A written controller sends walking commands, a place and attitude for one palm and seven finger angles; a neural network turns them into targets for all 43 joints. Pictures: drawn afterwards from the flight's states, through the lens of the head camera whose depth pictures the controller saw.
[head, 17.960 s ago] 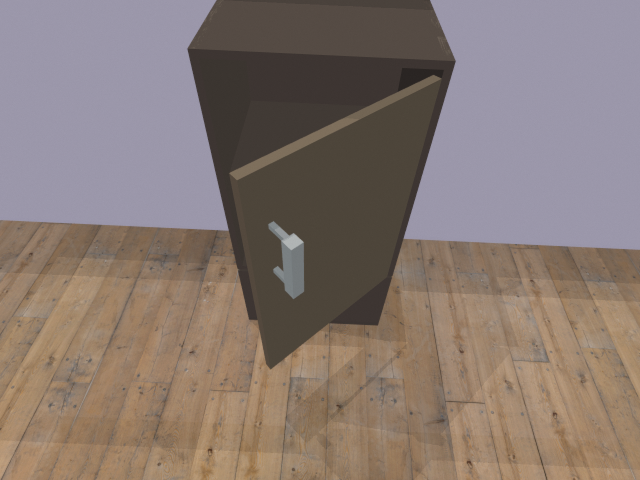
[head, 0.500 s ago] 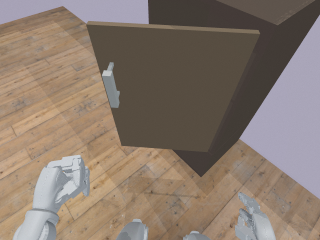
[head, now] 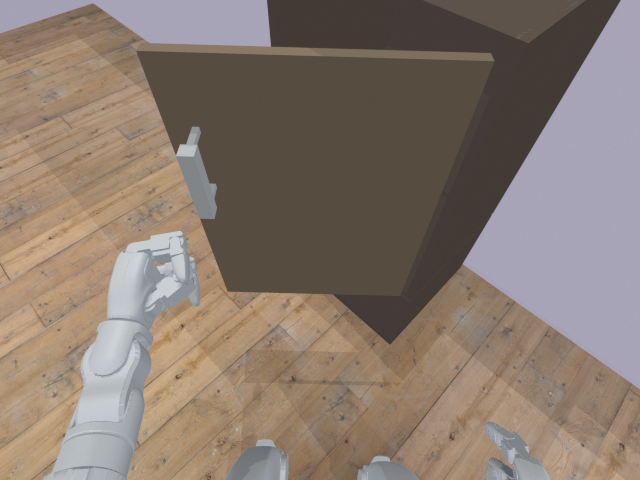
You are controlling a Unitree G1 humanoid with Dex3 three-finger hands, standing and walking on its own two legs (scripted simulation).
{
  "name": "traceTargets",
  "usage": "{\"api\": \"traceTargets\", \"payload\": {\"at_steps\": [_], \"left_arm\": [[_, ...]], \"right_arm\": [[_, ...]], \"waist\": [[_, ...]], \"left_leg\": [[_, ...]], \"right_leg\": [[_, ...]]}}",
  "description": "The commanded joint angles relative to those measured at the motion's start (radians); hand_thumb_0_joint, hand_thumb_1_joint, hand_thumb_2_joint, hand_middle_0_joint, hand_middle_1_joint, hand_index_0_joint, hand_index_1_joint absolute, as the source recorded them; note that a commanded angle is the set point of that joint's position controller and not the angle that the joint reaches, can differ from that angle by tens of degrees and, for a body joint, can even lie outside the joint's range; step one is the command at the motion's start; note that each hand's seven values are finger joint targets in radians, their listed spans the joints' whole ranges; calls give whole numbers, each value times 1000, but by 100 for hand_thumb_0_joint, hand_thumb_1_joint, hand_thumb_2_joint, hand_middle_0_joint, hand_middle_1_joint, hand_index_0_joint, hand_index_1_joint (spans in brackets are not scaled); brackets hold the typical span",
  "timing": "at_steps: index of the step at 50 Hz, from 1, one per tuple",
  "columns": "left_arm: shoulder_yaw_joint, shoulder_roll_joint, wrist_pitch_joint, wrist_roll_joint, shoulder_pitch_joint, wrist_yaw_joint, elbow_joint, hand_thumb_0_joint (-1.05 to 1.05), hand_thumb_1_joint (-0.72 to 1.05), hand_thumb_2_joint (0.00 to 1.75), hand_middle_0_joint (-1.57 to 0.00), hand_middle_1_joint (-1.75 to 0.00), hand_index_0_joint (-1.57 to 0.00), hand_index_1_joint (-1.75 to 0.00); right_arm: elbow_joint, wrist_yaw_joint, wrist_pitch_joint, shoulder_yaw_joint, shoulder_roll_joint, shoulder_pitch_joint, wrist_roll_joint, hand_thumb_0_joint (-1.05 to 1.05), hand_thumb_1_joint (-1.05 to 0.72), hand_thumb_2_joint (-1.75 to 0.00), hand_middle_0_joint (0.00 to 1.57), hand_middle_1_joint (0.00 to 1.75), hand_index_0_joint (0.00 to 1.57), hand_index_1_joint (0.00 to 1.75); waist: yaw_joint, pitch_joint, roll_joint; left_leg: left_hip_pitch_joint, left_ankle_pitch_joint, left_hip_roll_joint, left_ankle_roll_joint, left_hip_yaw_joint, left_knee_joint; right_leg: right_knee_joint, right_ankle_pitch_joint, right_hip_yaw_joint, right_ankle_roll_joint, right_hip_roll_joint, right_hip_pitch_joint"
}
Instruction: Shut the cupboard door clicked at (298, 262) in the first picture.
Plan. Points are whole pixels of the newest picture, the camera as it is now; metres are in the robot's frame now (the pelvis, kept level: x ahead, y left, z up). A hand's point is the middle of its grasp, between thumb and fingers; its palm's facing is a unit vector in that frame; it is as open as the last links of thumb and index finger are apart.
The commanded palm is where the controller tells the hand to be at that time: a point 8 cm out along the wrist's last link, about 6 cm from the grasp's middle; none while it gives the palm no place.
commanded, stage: bring the fist close to the handle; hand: left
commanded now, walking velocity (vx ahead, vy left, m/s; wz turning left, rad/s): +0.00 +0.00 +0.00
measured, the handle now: (201, 174) +0.52 +0.20 +0.06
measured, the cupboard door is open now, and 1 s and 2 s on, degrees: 44 43 26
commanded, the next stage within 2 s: push the door shut along its arc in 0.80 s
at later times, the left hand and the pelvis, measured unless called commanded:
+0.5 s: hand (219, 212) +0.44 +0.16 +0.06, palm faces +0.01 -1.00 -0.01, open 3.1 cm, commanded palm +0.41 +0.21 +0.06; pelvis -0.01 +0.00 -0.01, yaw -1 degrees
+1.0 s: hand (217, 218) +0.43 +0.16 +0.06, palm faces +0.01 -1.00 -0.02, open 3.1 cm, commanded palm +0.42 +0.21 +0.06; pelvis +0.00 +0.00 +0.00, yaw -1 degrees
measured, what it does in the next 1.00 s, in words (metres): stands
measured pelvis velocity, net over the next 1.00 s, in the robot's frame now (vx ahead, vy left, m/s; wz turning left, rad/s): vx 0.00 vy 0.00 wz -0.02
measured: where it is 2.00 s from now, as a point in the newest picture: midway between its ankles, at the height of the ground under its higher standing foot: outside the picture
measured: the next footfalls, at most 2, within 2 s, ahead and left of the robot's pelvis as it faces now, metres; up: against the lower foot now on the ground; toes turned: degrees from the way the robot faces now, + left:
none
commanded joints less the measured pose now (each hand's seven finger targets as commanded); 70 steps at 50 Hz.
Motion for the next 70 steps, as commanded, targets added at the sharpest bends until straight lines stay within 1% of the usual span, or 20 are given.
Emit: {"api": "traceTargets", "payload": {"at_steps": [1,4,9,12,14,20,22,24,27,33,34,37,40,42,44,46,51,57,59,70], "left_arm": [[54,143,-89,-4,-353,8,-145,0,90,90,-130,-150,-130,-150],[81,166,-99,4,-403,12,-86,0,90,90,-130,-150,-130,-150],[74,166,-102,18,-546,15,38,0,90,90,-130,-150,-130,-150],[106,210,-112,28,-638,20,108,0,90,90,-130,-150,-130,-150],[66,166,-119,38,-722,22,145,0,90,90,-130,-150,-130,-150],[96,189,-139,62,-868,40,306,0,90,90,-130,-150,-130,-150],[172,264,-142,69,-790,44,357,0,90,90,-130,-150,-130,-150],[140,224,-146,75,-795,40,357,0,90,90,-130,-150,-130,-150],[208,295,-151,69,-767,40,368,0,90,90,-130,-150,-130,-150],[147,238,-194,63,-815,30,246,0,90,90,-130,-150,-130,-150],[129,213,-193,60,-819,32,257,0,90,90,-130,-150,-130,-150],[147,246,-184,66,-833,36,309,0,90,90,-130,-150,-130,-150],[115,208,-190,69,-858,37,299,0,90,90,-130,-150,-130,-150],[135,242,-201,70,-866,43,272,0,90,90,-130,-150,-130,-150],[110,196,-196,66,-834,43,300,0,90,90,-130,-150,-130,-150],[134,229,-190,70,-798,40,327,0,90,90,-130,-150,-130,-150],[123,268,-182,83,-981,4,412,0,90,90,-130,-150,-130,-150],[153,332,-187,73,-1095,-51,470,0,90,90,-130,-150,-130,-150],[119,302,-181,71,-1127,-74,467,0,90,90,-130,-150,-130,-150],[138,376,-123,88,-1276,-122,570,0,90,90,-130,-150,-130,-150]], "right_arm": [[-107,-8,-39,-62,-135,-3,4,0,-90,-90,20,30,20,30],[-97,-7,-29,-64,-136,5,3,0,-90,-90,20,30,20,30],[-73,-4,-12,-66,-139,29,3,0,-90,-90,20,30,20,30],[-60,-4,-3,-68,-146,48,1,0,-90,-90,20,30,20,30],[-53,1,0,-66,-140,57,-1,0,-90,-90,20,30,20,30],[-23,14,18,-73,-148,105,-11,0,-90,-90,20,30,20,30],[-32,19,31,-75,-159,119,-17,0,-90,-90,20,30,20,30],[-42,27,45,-73,-148,119,-15,0,-90,-90,20,30,20,30],[-54,27,61,-76,-157,134,-18,0,-90,-90,20,30,20,30],[-50,26,65,-84,-148,130,-12,0,-90,-90,20,30,20,30],[-42,27,64,-83,-146,134,-12,0,-90,-90,20,30,20,30],[-27,20,66,-83,-156,140,-12,0,-90,-90,20,30,20,30],[-28,22,64,-82,-149,131,-13,0,-90,-90,20,30,20,30],[-27,20,63,-84,-157,132,-14,0,-90,-90,20,30,20,30],[-28,26,62,-82,-148,126,-13,0,-90,-90,20,30,20,30],[-34,27,67,-81,-154,124,-13,0,-90,-90,20,30,20,30],[-21,16,74,-70,-156,119,-7,0,-90,-90,20,30,20,30],[-3,10,61,-69,-171,145,-10,0,-90,-90,20,30,20,30],[0,13,59,-69,-169,147,-9,0,-90,-90,20,30,20,30],[24,18,62,-67,-192,213,-10,0,-90,-90,20,30,20,30]], "waist": [[-17,-301,-7],[-11,-328,-8],[-37,-324,-8],[-41,-333,11],[-58,-350,30],[-73,-384,29],[-40,-410,9],[-45,-396,25],[-36,-390,-42],[-49,-441,53],[-61,-420,37],[-72,-357,4],[-69,-382,36],[-65,-416,65],[-66,-398,42],[-56,-385,4],[-106,-307,-15],[-117,-416,62],[-126,-457,87],[-175,-457,97]], "left_leg": [[226,230,-10,-2,-55,-128],[219,245,-11,-2,-51,-126],[220,226,-9,-1,-55,-122],[217,215,-9,-1,-57,-115],[240,223,-9,-3,-63,-113],[248,253,-7,-4,-72,-96],[219,264,-10,-3,-64,-94],[218,271,-10,-2,-57,-101],[158,251,-14,6,-44,-101],[261,278,-7,1,-48,-107],[267,270,-5,1,-51,-109],[220,218,-6,5,-54,-113],[252,219,-8,1,-58,-119],[291,249,-5,0,-65,-114],[289,255,-4,-3,-65,-119],[255,250,-7,0,-60,-120],[169,160,-10,9,-60,-100],[223,228,-6,7,-84,-57],[253,261,-3,4,-91,-49],[198,239,7,12,-111,-13]], "right_leg": [[-152,308,76,21,-3,119],[-146,331,82,22,-5,136],[-150,310,78,23,-1,97],[-149,296,81,21,1,80],[-141,300,72,20,1,56],[-127,314,67,20,7,17],[-120,328,69,17,10,54],[-122,341,70,19,8,52],[-133,350,84,23,11,112],[-133,354,79,21,13,78],[-139,342,72,22,14,62],[-152,297,75,23,16,44],[-151,291,72,21,13,37],[-139,306,67,16,16,28],[-142,311,60,18,16,27],[-144,322,67,20,15,55],[-155,258,89,26,9,13],[-111,289,83,15,15,-30],[-100,307,78,15,14,-49],[-84,253,72,13,24,-131]]}}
